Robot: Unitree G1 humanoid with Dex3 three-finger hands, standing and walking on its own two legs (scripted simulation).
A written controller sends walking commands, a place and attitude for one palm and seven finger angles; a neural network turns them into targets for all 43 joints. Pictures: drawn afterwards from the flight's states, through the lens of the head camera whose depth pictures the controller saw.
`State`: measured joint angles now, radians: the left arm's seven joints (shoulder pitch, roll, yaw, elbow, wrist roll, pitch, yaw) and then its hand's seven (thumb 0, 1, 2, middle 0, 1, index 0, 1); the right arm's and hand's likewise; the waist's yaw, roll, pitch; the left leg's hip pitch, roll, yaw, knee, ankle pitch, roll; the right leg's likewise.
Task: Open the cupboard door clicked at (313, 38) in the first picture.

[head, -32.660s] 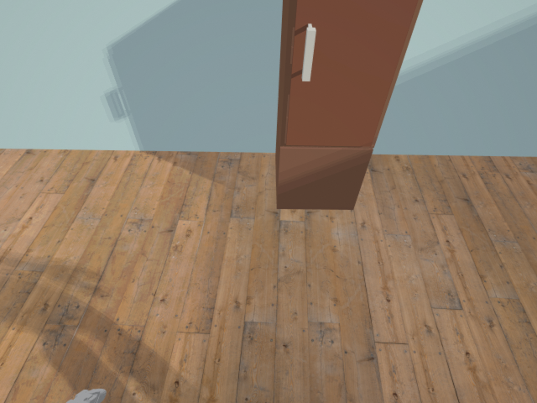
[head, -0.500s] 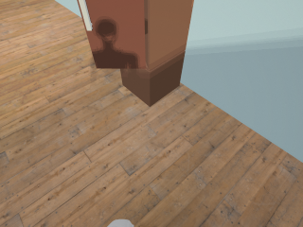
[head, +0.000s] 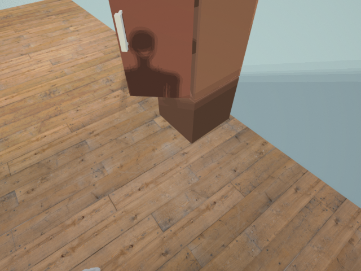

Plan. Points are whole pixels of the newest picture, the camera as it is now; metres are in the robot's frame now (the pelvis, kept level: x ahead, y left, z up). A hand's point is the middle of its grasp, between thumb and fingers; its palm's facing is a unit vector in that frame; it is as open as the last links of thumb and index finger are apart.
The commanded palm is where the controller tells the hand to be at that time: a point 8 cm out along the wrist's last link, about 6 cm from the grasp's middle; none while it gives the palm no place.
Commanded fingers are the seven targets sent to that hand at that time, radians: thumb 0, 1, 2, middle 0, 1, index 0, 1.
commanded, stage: take the last steps up to it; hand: left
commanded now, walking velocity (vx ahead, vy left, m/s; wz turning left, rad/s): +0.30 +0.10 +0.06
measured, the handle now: (122, 31) +1.01 +0.30 +0.04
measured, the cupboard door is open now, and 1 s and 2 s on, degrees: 46 46 46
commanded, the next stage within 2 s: come to a stop and stand still in 0.94 s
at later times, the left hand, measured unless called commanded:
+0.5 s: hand out of the picture +0.14 +0.25 -0.18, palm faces +0.09 -0.98 -0.18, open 7.4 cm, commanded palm none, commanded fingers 0.00 0.90 0.90 -0.20 -0.30 -0.20 -0.30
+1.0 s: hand (107, 182) +0.39 +0.26 -0.17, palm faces +0.07 -0.98 -0.18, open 7.2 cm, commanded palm none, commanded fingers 0.00 0.90 0.90 -0.20 -0.30 -0.20 -0.30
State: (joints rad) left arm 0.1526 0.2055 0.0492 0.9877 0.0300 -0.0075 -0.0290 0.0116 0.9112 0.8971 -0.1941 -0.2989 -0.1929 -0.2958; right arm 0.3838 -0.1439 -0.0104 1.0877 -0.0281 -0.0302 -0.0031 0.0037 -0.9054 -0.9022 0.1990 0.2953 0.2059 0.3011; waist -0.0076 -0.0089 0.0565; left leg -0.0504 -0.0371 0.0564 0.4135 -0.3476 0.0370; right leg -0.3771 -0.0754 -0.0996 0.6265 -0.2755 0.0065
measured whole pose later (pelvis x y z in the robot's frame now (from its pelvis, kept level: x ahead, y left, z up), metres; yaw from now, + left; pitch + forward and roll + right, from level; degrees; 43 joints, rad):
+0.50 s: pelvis +0.17 +0.06 +0.00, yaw +1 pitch +0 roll +0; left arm 0.31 0.21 0.07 1.11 0.03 0.00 -0.01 0.01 0.92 0.90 -0.20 -0.30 -0.19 -0.30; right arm 0.20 -0.16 -0.03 0.98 -0.04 -0.07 0.00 0.00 -0.91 -0.90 0.19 0.29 0.20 0.30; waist 0.03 -0.05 0.05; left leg -0.30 0.04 0.15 0.54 -0.25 0.03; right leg -0.40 -0.10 -0.06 1.09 -0.42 -0.01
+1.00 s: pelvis +0.36 +0.07 +0.01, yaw +1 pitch +0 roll +0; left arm 0.24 0.19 0.06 1.05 0.02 -0.06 0.00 -0.01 0.94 0.90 -0.20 -0.30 -0.20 -0.30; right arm 0.23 -0.16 -0.05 1.06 -0.02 -0.01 0.01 0.01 -0.92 -0.90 0.20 0.29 0.20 0.30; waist 0.00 -0.02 0.05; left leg -0.42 0.08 0.09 0.71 -0.30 -0.03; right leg -0.15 -0.05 -0.13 0.40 -0.25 0.00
